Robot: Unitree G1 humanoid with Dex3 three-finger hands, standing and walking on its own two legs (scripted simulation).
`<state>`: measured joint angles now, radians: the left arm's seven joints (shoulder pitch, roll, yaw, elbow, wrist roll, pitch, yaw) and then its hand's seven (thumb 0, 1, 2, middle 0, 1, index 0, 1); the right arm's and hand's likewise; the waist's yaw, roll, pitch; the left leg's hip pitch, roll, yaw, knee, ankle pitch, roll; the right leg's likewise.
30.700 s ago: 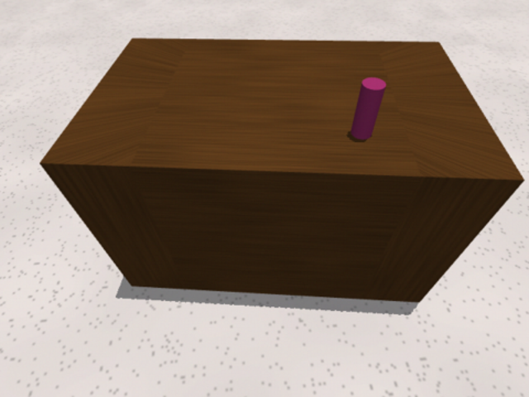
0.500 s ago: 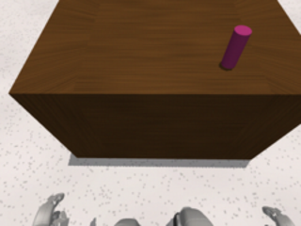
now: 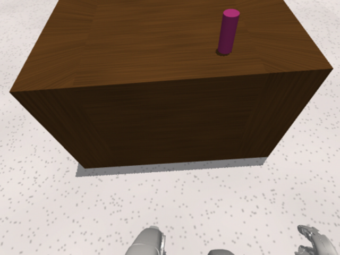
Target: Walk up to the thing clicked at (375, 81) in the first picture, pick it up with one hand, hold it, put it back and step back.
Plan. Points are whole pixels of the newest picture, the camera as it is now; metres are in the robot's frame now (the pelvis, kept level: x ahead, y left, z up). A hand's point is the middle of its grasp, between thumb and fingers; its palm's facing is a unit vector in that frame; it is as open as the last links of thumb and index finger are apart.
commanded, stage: step back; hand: right
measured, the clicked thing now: (227, 32) +0.83 -0.18 +0.01
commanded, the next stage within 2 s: stand in 1.84 s
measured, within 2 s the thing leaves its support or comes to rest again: neither
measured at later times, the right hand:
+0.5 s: hand out of the picture -0.03 -0.28 -0.13, palm faces -0.12 +0.90 -0.41, open 7.4 cm
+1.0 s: hand out of the picture -0.20 -0.31 -0.16, palm faces -0.19 +0.91 -0.36, open 7.4 cm
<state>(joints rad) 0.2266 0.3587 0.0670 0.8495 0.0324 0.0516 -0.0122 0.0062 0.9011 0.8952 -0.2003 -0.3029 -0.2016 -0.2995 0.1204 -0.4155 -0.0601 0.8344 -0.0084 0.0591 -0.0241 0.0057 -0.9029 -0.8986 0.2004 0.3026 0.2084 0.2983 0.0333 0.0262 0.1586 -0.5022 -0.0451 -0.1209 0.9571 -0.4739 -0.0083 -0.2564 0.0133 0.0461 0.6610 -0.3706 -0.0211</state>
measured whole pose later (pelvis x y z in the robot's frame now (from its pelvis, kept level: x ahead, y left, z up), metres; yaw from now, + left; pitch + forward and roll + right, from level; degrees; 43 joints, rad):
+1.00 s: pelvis -0.31 -0.05 +0.00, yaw +8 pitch -3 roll +3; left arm 0.18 0.40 0.06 0.87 0.04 0.02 0.01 0.00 0.90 0.90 -0.20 -0.30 -0.20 -0.30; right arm 0.19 -0.39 -0.07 0.96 -0.04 0.04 0.01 0.01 -0.90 -0.90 0.20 0.30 0.21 0.30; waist 0.03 -0.01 0.12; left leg -0.20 -0.04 -0.01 0.59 -0.36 0.00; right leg -0.37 -0.09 -0.04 0.72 -0.32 -0.02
